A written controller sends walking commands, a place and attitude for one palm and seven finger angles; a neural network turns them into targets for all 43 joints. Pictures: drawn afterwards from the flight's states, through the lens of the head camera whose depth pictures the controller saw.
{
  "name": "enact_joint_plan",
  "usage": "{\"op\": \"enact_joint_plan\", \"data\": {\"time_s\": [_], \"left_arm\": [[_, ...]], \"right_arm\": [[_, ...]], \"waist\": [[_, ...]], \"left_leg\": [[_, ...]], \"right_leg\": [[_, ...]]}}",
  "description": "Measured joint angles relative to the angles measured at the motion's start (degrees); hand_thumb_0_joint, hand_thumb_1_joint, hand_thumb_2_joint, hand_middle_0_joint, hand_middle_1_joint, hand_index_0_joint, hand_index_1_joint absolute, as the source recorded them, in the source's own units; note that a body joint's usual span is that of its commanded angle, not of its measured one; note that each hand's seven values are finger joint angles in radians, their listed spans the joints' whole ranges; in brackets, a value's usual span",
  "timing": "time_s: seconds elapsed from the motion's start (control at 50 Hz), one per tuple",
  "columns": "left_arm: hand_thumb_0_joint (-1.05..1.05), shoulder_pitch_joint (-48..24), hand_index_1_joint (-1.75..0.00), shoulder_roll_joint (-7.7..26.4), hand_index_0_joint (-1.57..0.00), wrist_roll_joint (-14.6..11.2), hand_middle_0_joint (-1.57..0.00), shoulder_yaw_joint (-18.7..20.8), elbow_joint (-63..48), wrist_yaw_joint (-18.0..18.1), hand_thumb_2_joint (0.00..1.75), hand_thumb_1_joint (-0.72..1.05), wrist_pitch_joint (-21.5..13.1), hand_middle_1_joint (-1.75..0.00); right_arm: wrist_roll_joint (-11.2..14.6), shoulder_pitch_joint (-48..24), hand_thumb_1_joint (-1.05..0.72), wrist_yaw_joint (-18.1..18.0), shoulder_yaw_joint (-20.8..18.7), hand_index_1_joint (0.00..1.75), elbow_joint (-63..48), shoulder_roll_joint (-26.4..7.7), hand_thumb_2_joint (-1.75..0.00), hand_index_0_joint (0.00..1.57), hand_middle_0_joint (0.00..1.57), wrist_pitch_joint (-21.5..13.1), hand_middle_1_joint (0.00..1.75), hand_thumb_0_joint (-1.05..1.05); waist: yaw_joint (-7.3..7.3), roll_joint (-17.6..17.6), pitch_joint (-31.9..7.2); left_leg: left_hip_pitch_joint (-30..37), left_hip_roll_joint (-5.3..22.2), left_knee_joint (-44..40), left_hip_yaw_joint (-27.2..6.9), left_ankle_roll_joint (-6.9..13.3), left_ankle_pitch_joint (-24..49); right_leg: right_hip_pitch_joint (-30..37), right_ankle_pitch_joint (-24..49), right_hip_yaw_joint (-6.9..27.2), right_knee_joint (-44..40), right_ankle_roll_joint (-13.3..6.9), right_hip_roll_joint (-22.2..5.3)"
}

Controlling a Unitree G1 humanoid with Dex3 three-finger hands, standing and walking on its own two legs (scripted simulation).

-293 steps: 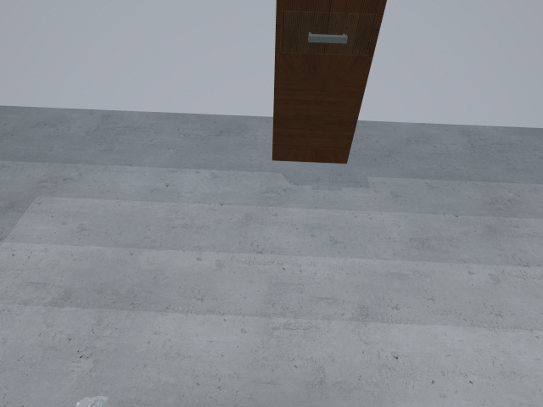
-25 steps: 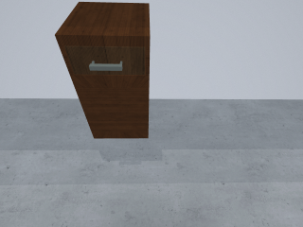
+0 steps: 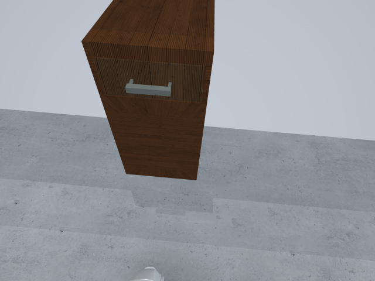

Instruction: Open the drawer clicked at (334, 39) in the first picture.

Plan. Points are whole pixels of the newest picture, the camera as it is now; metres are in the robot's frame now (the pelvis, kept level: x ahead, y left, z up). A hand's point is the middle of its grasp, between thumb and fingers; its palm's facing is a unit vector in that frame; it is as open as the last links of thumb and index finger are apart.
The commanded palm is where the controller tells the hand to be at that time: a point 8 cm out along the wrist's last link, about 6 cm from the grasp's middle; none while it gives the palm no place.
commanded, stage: take the last steps up to it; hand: left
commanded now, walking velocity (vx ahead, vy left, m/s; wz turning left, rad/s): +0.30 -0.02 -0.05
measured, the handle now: (149, 86) +0.74 +0.22 -0.05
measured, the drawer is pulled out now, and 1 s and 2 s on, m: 0.00 0.00 0.00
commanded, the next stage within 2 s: come to a stop and stand still in 0.38 s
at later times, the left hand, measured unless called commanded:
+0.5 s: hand (138, 217) +0.29 +0.16 -0.15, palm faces -0.06 -0.97 -0.23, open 7.3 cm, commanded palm none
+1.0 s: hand (121, 226) +0.27 +0.21 -0.18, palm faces +0.03 -0.97 -0.22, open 7.3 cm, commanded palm none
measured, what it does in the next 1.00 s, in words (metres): walks ahead: left foot, then right foot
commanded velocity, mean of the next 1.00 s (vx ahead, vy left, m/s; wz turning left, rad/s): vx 0.00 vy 0.00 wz -0.01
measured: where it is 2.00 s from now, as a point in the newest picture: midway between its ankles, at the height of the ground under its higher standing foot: outside the picture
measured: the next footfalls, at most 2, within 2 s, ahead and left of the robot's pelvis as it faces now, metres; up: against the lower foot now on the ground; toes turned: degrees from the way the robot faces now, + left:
left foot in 0.02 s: +0.14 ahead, +0.13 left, +0.00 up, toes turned +8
right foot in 0.48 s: +0.27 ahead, -0.12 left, +0.00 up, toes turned -11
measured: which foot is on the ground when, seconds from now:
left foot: up 0.00-0.00, down 0.02-0.50, up 0.52-0.90, down 0.92-1.00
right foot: down 0.00-0.02, up 0.04-0.46, down 0.48-0.94, up 0.96-1.00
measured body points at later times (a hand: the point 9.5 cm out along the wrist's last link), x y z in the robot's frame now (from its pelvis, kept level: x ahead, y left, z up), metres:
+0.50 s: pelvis +0.17 -0.01 -0.01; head +0.19 -0.04 +0.44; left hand +0.29 +0.22 -0.14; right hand +0.11 -0.22 -0.17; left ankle +0.10 +0.12 -0.73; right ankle +0.23 -0.11 -0.74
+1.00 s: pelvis +0.21 +0.01 +0.00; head +0.25 +0.03 +0.45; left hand +0.27 +0.26 -0.16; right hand +0.30 -0.23 -0.14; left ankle +0.22 +0.12 -0.73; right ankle +0.21 -0.11 -0.71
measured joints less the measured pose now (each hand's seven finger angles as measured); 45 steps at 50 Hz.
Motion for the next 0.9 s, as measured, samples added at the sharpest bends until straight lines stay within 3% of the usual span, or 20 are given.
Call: {"op": "enact_joint_plan", "data": {"time_s": [0.04,0.08,0.12,0.16,0.26,0.38,0.46,0.48,0.52,0.56,0.62,0.8,0.86,0.9], "left_arm": [[0.01,0.60,-0.30,0.37,-0.21,-0.31,-0.20,0.39,0.46,-0.15,0.90,0.91,0.67,-0.30],[0.01,-1.07,-0.30,1.47,-0.21,-0.56,-0.20,0.65,0.55,-0.34,0.90,0.91,1.96,-0.30],[0.01,-3.14,-0.30,2.66,-0.20,-0.52,-0.20,1.15,0.07,-0.50,0.90,0.91,2.56,-0.30],[0.01,-5.61,-0.30,3.78,-0.20,-0.23,-0.20,1.68,-1.08,-0.76,0.90,0.91,2.54,-0.30],[0.01,-11.26,-0.30,5.52,-0.20,0.02,-0.19,2.32,-5.50,-0.85,0.90,0.92,2.37,-0.30],[0.01,-16.61,-0.30,5.56,-0.20,-0.13,-0.19,2.01,-8.44,-1.08,0.90,0.92,2.78,-0.30],[0.01,-18.29,-0.30,4.86,-0.20,-0.11,-0.19,1.54,-9.40,-1.34,0.90,0.92,2.28,-0.30],[0.00,-18.29,-0.30,4.79,-0.20,-0.08,-0.19,1.39,-9.60,-1.39,0.90,0.92,1.76,-0.30],[0.00,-18.68,-0.30,3.81,-0.20,-0.12,-0.19,1.03,-9.38,-1.17,0.90,0.92,0.57,-0.30],[0.00,-18.33,-0.30,2.83,-0.20,-0.46,-0.19,0.35,-9.09,-0.70,0.90,0.92,0.08,-0.30],[-0.01,-17.99,-0.30,1.86,-0.21,-1.01,-0.20,0.54,-8.65,0.82,0.90,0.93,0.63,-0.30],[-0.01,-18.31,-0.30,3.59,-0.21,-0.18,-0.20,0.98,-9.00,1.38,0.90,0.93,3.95,-0.30],[0.00,-17.83,-0.30,4.58,-0.21,0.03,-0.20,1.35,-9.14,1.34,0.90,0.92,4.53,-0.30],[0.00,-17.29,-0.30,5.36,-0.21,-0.06,-0.20,1.53,-9.06,1.35,0.90,0.92,4.84,-0.30]], "right_arm": [[-0.41,-1.04,-0.92,-0.44,0.16,0.30,-1.10,-0.04,-0.90,0.20,0.19,-1.78,0.30,0.01],[-0.40,-1.96,-0.92,-1.22,0.42,0.30,-1.80,0.72,-0.90,0.20,0.19,-2.83,0.30,0.01],[-0.29,-1.72,-0.92,-1.77,0.68,0.30,-1.85,1.52,-0.90,0.20,0.19,-2.93,0.30,0.01],[0.03,-0.79,-0.94,-2.88,0.09,0.30,-1.71,1.78,-0.90,0.21,0.20,-3.29,0.30,0.00],[-0.06,2.79,-0.95,-3.02,0.52,0.30,0.13,1.27,-0.90,0.20,0.20,-3.32,0.30,0.00],[-0.33,6.55,-0.92,-2.47,0.81,0.30,2.14,1.97,-0.90,0.20,0.20,-2.38,0.30,0.00],[-0.50,8.70,-0.91,-2.27,0.84,0.30,3.36,2.27,-0.90,0.20,0.20,-1.50,0.30,0.01],[-0.37,9.39,-0.91,-2.23,0.89,0.30,3.70,2.37,-0.90,0.20,0.20,-1.37,0.30,0.01],[0.10,9.32,-0.91,-2.19,1.02,0.30,4.55,2.00,-0.90,0.20,0.20,-0.72,0.30,0.01],[0.45,8.47,-0.91,-2.47,1.26,0.30,4.91,1.67,-0.90,0.20,0.20,0.21,0.30,0.01],[0.95,6.46,-0.91,-3.13,1.36,0.30,4.46,1.23,-0.90,0.20,0.20,1.03,0.30,0.01],[0.83,-1.61,-0.91,-2.82,0.10,0.30,-0.60,-0.86,-0.90,0.20,0.19,3.62,0.30,0.01],[0.84,-3.50,-0.91,-2.69,0.01,0.30,-2.15,-1.33,-0.90,0.20,0.19,3.41,0.30,0.01],[0.76,-4.07,-0.91,-2.69,0.17,0.30,-2.96,-1.42,-0.90,0.20,0.19,2.89,0.30,0.01]], "waist": [[-0.24,-0.43,0.24],[-0.53,-1.54,1.26],[-0.80,-1.95,1.02],[-1.27,-2.04,0.42],[-1.62,-1.70,-1.65],[-3.29,-0.80,-1.91],[-4.55,0.40,-1.34],[-4.61,0.52,-1.36],[-4.62,2.18,-0.50],[-4.43,2.64,0.04],[-3.89,2.69,0.43],[-2.05,1.64,2.38],[-1.54,0.74,2.55],[-1.45,0.12,2.27]], "left_leg": [[2.70,-0.73,-2.92,0.78,0.87,1.73],[2.99,-1.34,0.32,1.90,1.57,-1.00],[5.37,-1.79,-1.17,2.88,1.83,-2.59],[8.31,-2.57,-5.04,3.43,1.70,-1.73],[14.79,-4.07,-13.54,4.04,1.97,-0.24],[20.12,-4.36,-16.26,4.40,0.59,-2.42],[21.52,-3.05,-12.45,4.35,-1.32,-7.04],[21.22,-2.57,-10.01,4.26,-1.93,-9.00],[17.78,-0.82,-0.08,2.16,-1.19,-14.14],[13.10,-1.37,10.38,-1.14,-1.02,-17.67],[8.20,-2.07,14.98,-3.35,-1.74,-16.68],[1.96,-4.00,14.09,-4.63,-3.42,-13.61],[3.75,-4.04,8.88,-4.40,-3.27,-12.10],[6.80,-3.78,1.74,-4.01,-3.05,-7.42]], "right_leg": [[-3.24,-4.53,0.86,9.64,-0.54,-1.34],[-10.35,-7.30,4.63,26.84,-2.39,-1.46],[-17.49,-4.46,6.09,39.61,-3.52,-0.96],[-22.96,-0.36,5.82,44.22,-3.59,-1.23],[-29.87,5.08,4.75,38.06,-2.06,-2.22],[-28.81,7.32,4.38,22.95,-1.22,-2.45],[-23.77,8.91,3.09,13.58,-1.75,-1.00],[-21.91,10.18,2.79,10.89,-2.35,-0.52],[-21.47,8.77,1.68,12.70,-4.65,0.89],[-20.06,7.44,1.09,12.22,-5.86,1.54],[-17.58,8.39,0.80,8.46,-6.00,2.09],[-16.13,8.99,0.88,5.78,-5.35,1.29],[-16.54,8.65,0.93,6.55,-4.59,0.83],[-17.08,7.93,0.81,7.99,-3.87,0.62]]}}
